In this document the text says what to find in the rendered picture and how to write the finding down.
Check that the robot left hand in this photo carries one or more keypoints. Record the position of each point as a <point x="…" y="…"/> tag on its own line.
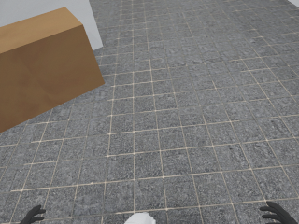
<point x="30" y="217"/>

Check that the robot right hand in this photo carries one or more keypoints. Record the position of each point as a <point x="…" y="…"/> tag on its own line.
<point x="281" y="215"/>

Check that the left robot thigh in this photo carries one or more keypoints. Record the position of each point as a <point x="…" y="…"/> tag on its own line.
<point x="140" y="218"/>

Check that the pedestal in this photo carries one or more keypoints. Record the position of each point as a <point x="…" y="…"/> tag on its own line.
<point x="45" y="61"/>

